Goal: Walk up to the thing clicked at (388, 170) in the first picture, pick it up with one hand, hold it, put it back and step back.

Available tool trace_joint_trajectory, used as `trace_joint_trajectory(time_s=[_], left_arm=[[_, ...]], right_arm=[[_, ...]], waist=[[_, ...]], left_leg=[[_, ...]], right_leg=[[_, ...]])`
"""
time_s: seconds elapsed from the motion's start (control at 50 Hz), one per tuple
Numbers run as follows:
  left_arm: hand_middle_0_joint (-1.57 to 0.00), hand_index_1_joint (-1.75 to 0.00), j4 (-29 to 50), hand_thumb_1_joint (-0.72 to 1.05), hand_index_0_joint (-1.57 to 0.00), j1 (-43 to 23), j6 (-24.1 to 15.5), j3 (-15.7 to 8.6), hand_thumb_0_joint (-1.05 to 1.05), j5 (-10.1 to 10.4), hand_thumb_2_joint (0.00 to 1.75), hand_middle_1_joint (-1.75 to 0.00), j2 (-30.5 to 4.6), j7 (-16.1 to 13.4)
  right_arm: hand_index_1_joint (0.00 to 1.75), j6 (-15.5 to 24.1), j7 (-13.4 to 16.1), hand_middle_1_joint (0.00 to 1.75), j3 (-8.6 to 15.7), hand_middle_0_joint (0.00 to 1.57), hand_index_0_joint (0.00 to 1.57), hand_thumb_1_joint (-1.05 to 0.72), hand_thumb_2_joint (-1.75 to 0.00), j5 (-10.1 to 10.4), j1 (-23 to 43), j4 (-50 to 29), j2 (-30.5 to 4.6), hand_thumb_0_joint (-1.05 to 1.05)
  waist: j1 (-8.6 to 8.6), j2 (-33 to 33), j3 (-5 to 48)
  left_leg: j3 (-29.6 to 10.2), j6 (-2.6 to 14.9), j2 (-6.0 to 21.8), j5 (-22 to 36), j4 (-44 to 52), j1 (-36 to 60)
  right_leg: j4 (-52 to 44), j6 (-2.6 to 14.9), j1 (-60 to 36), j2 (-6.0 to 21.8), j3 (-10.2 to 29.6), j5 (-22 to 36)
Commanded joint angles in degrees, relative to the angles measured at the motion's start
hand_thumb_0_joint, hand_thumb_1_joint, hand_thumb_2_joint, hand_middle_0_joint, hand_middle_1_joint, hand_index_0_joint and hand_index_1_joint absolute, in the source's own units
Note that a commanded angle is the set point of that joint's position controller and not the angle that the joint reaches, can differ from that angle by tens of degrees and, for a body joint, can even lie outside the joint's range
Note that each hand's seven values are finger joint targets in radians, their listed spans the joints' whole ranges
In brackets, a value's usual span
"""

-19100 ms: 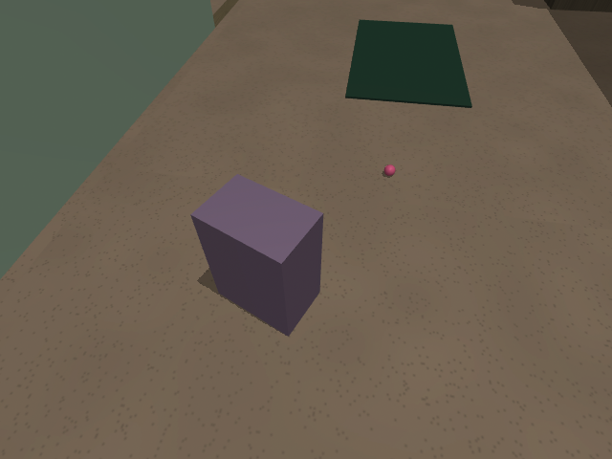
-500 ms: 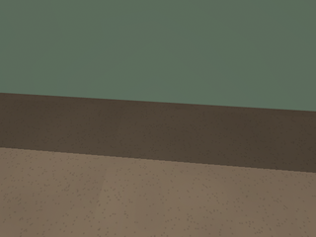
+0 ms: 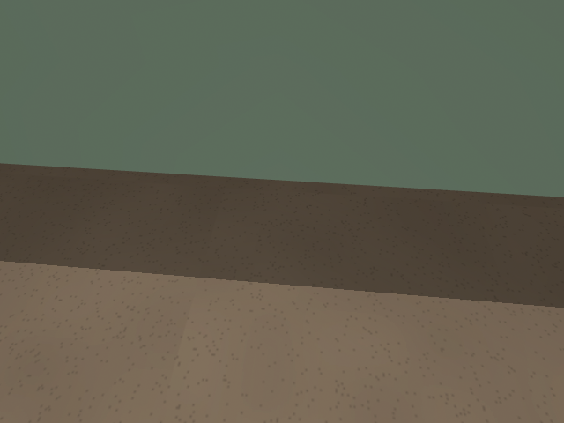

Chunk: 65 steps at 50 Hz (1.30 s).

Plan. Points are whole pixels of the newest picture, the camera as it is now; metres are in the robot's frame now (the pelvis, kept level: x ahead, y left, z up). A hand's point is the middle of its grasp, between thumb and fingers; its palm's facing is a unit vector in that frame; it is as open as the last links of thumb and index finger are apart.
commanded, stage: stand
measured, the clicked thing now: out of the picture -0.56 +0.70 -0.75
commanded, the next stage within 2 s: walk up in 0.24 s
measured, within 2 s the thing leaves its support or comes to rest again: neither
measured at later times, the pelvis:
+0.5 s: pelvis +0.04 -0.04 -0.02, yaw -2 degrees
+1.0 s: pelvis +0.24 +0.00 -0.02, yaw +1 degrees
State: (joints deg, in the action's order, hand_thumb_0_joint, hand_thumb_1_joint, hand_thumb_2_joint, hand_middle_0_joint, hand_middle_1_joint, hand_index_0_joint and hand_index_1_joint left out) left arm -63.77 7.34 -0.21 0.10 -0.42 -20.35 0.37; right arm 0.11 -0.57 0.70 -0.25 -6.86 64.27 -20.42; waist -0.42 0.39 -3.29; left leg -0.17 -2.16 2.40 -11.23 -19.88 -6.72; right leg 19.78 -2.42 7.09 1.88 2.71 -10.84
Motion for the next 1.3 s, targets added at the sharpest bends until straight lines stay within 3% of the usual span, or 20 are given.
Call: trace_joint_trajectory(time_s=[0.0, 0.2, 0.22, 0.26, 0.34, 0.38, 0.42, 0.44, 0.46, 0.5, 0.6, 0.68, 0.78, 0.84, 0.88, 0.9, 0.92, 1.04, 1.22, 1.28], left_arm=[[-0.2, -0.3, 3.05, 0.9, -0.2, -1.69, -1.4, -2.58, 0.0, -0.03, 0.9, -0.3, -12.55, -0.89], [-0.2, -0.3, 3.28, 0.9, -0.2, -1.53, -1.44, -2.59, 0.0, -0.08, 0.9, -0.3, -12.51, -0.88], [-0.2, -0.3, 6.27, 0.9, -0.2, 1.0, -2.17, -5.47, 0.0, -0.88, 0.9, -0.3, -16.66, 0.58], [-0.2, -0.3, 6.64, 0.9, -0.2, -1.44, -2.02, -5.74, 0.0, -1.61, 0.9, -0.3, -15.49, 1.55], [-0.2, -0.3, 10.38, 0.9, -0.2, -3.95, -2.5, -5.68, 0.0, -1.32, 0.9, -0.3, -13.25, 2.5], [-0.2, -0.3, 10.28, 0.9, -0.2, -2.04, -3.43, -5.95, 0.0, -1.08, 0.9, -0.3, -13.04, 3.07], [-0.2, -0.3, 6.28, 0.9, -0.2, 10.94, -3.8, -7.16, 0.0, -1.03, 0.9, -0.3, -13.07, 2.82], [-0.2, -0.3, 3.27, 0.9, -0.2, 19.93, -4.29, -8.41, 0.0, -1.04, 0.9, -0.3, -15.89, 1.97], [-0.2, -0.3, 2.8, 0.9, -0.2, 25.54, -4.77, -10.04, 0.0, -2.03, 0.9, -0.3, -21.29, 0.91], [-0.2, -0.3, 9.16, 0.9, -0.2, 11.84, -4.57, -9.91, 0.0, -1.9, 0.9, -0.3, -24.42, 0.7], [-0.2, -0.3, 12.16, 0.9, -0.2, 7.39, -5.94, -7.38, 0.0, 0.15, 0.9, -0.3, -15.18, 0.35], [-0.2, -0.3, 14.73, 0.9, -0.2, 7.87, -5.91, -8.02, 0.0, -0.41, 0.9, -0.3, -16.48, 0.28], [-0.2, -0.3, 15.63, 0.9, -0.2, 10.76, -5.23, -7.96, 0.0, -0.33, 0.9, -0.3, -17.3, 0.42], [-0.2, -0.3, 16.56, 0.9, -0.2, 10.27, -4.96, -7.33, 0.0, 0.27, 0.9, -0.3, -17.59, 0.2], [-0.2, -0.3, 17.54, 0.9, -0.2, 14.77, -4.3, -5.62, 0.0, 0.89, 0.9, -0.3, -11.98, 0.08], [-0.2, -0.3, 17.77, 0.9, -0.2, 16.93, -4.17, -5.94, 0.0, 1.52, 0.9, -0.3, -11.25, 0.16], [-0.2, -0.3, 16.91, 0.9, -0.2, 14.43, -3.72, -6.41, 0.0, 0.82, 0.9, -0.3, -16.38, -0.67], [-0.2, -0.3, 15.47, 0.9, -0.2, 15.54, -3.29, -5.71, 0.0, 0.87, 0.9, -0.3, -13.18, 1.56], [-0.2, -0.3, 18.21, 0.9, -0.2, 6.88, -4.4, -6.39, 0.0, -0.45, 0.9, -0.3, -12.06, 3.31], [-0.2, -0.3, 19.4, 0.9, -0.2, 6.14, -4.67, -7.47, 0.0, -0.8, 0.9, -0.3, -12.99, 3.12]], right_arm=[[0.3, 1.21, 0.62, 0.3, 2.2, 0.2, 0.2, -0.9, -0.9, -0.12, 1.78, -3.32, -12.49, 0.0], [0.3, 1.26, 0.66, 0.3, 2.26, 0.2, 0.2, -0.9, -0.9, -0.11, 2.1, -3.68, -12.47, 0.0], [0.3, 2.11, -0.56, 0.3, 5.27, 0.2, 0.2, -0.9, -0.9, -1.14, -1.96, -6.61, -16.29, 0.0], [0.3, 2.0, -1.21, 0.3, 6.06, 0.2, 0.2, -0.9, -0.9, -1.84, -3.36, -6.09, -17.15, 0.0], [0.3, 2.93, -1.4, 0.3, 8.18, 0.2, 0.2, -0.9, -0.9, -2.02, -3.79, -8.84, -19.6, 0.0], [0.3, 2.83, -1.84, 0.3, 7.74, 0.2, 0.2, -0.9, -0.9, -2.1, -4.03, -10.45, -17.48, 0.0], [0.3, 1.96, -2.2, 0.3, 7.6, 0.2, 0.2, -0.9, -0.9, -1.64, 4.07, -12.99, -17.11, 0.0], [0.3, 1.71, -2.29, 0.3, 6.16, 0.2, 0.2, -0.9, -0.9, -1.36, 4.93, -14.02, -12.71, 0.0], [0.3, 1.53, -2.27, 0.3, 4.68, 0.2, 0.2, -0.9, -0.9, -1.32, 4.92, -15.86, -8.14, 0.0], [0.3, 1.11, -1.63, 0.3, 6.34, 0.2, 0.2, -0.9, -0.9, -1.03, 0.52, -15.48, -14.31, 0.0], [0.3, 1.67, -2.51, 0.3, 5.5, 0.2, 0.2, -0.9, -0.9, 0.14, -8.95, -11.29, -12.9, 0.0], [0.3, 1.23, -3.51, 0.3, 5.67, 0.2, 0.2, -0.9, -0.9, -0.83, -4.22, -15.37, -12.72, 0.0], [0.3, 2.1, -4.03, 0.3, 5.86, 0.2, 0.2, -0.9, -0.9, -1.28, 0.06, -18.59, -12.13, 0.0], [0.3, 2.65, -3.49, 0.3, 7.01, 0.2, 0.2, -0.9, -0.9, -1.75, -6.92, -17.39, -12.53, 0.0], [0.3, 3.36, -2.33, 0.3, 9.64, 0.2, 0.2, -0.9, -0.9, -3.16, -22.7, -15.08, -18.5, 0.0], [0.3, 3.74, -1.93, 0.3, 10.21, 0.2, 0.2, -0.9, -0.9, -2.07, -22.5, -16.4, -21.9, 0.0], [0.3, 3.82, -1.81, 0.3, 10.65, 0.2, 0.2, -0.9, -0.9, 0.01, -19.23, -17.24, -22.05, 0.0], [0.3, 4.97, -1.01, 0.3, 6.94, 0.2, 0.2, -0.9, -0.9, 0.17, -10.03, -20.52, -14.54, 0.0], [0.3, 5.09, -2.12, 0.3, 7.22, 0.2, 0.2, -0.9, -0.9, -0.12, -11.09, -22.79, -16.14, 0.0], [0.3, 3.0, -2.49, 0.3, 5.86, 0.2, 0.2, -0.9, -0.9, 0.95, -9.09, -23.56, -13.96, 0.0]], waist=[[0.3, -0.39, 4.83], [0.37, -0.17, 4.74], [0.15, -0.19, 10.67], [-0.72, 3.2, 2.16], [-1.64, 7.67, -6.62], [-1.2, 7.3, -3.18], [6.51, 8.83, -0.64], [10.35, -2.35, 2.67], [12.17, -15.52, 2.06], [6.13, -5.21, -4.63], [0.32, -7.67, -3.55], [1.43, -7.41, -4.55], [3.56, -6.73, -2.33], [-0.59, -1.82, 1.57], [-7.09, 12.56, 11.18], [-5.93, 17.85, 12.41], [-5.41, 11.67, 11.59], [0.32, 5.52, -1.15], [-1.49, 8.23, -2.69], [3.21, -0.32, 4.67]], left_leg=[[-3.33, 3.18, 4.82, 8.08, 2.79, 0.99], [-3.51, 3.01, 5.02, 8.64, 2.7, 1.64], [-3.56, 7.04, 3.28, -18.94, -0.85, 3.6], [-8.6, 8.7, 5.48, -33.19, 2.68, 0.68], [-19.94, 16.81, 19.13, -20.12, 10.8, 5.01], [-14.57, 14.87, 14.56, -19.0, 8.27, 2.96], [-5.59, 10.44, 9.46, -20.09, -1.74, -11.29], [0.61, 7.49, 3.16, -19.56, -18.62, -18.37], [1.51, 4.49, -4.83, -22.61, -36.99, -32.54], [-9.58, 4.57, -2.76, -15.75, -41.31, -31.45], [-8.22, 3.35, -1.17, -2.72, -37.04, -25.06], [-6.14, 1.62, 0.46, -2.67, -25.82, -24.88], [1.22, 3.6, 1.33, 2.47, -13.76, -18.78], [5.09, 6.12, -1.74, 4.57, -8.74, -5.77], [-9.09, 12.07, 5.77, -5.79, -5.65, 16.98], [-39.53, 17.5, 19.22, -9.61, 2.4, 22.64], [-42.7, 21.23, 22.33, -12.23, 4.9, 19.13], [-7.57, 13.15, 10.71, 8.0, 5.8, -6.58], [-3.83, 13.82, 10.18, 1.26, 4.46, -6.1], [-9.34, 12.2, 8.06, 6.99, -4.46, -12.99]], right_leg=[[-2.43, 3.21, -0.84, 5.1, 2.88, 10.43], [-2.53, 3.27, -0.25, 4.96, 2.7, 10.2], [1.81, 5.7, -1.1, 1.76, 1.96, -16.87], [7.21, 5.71, 12.22, 0.7, 1.87, -27.61], [19.33, 4.1, 25.16, 2.54, -0.66, -16.16], [13.9, 4.03, 18.31, 1.55, -1.64, -15.45], [4.99, 4.57, -4.15, 0.04, -4.44, -5.64], [-0.12, 3.69, -15.68, 0.65, -0.27, -6.07], [-8.78, 4.22, -19.48, 12.43, 21.57, -20.39], [-16.94, 10.05, -4.82, 21.51, 35.44, -37.97], [-9.12, 7.01, -6.37, 8.97, 4.78, 8.99], [-8.67, 12.41, -6.48, 11.36, 1.63, 10.92], [-2.48, 11.87, -7.94, 11.58, -1.51, 19.43], [11.22, 10.63, -4.74, 9.68, -4.72, 27.44], [40.49, 6.62, 12.87, 1.45, -7.34, 10.92], [48.78, 4.84, 26.63, -9.92, -2.76, -20.22], [54.16, 6.42, 26.76, -4.74, 3.64, -22.6], [42.82, 3.97, 17.28, 0.46, 2.22, -6.88], [15.09, 3.21, 14.87, 1.78, -4.88, 3.09], [5.6, 4.42, -2.93, 0.72, -2.65, 3.06]])
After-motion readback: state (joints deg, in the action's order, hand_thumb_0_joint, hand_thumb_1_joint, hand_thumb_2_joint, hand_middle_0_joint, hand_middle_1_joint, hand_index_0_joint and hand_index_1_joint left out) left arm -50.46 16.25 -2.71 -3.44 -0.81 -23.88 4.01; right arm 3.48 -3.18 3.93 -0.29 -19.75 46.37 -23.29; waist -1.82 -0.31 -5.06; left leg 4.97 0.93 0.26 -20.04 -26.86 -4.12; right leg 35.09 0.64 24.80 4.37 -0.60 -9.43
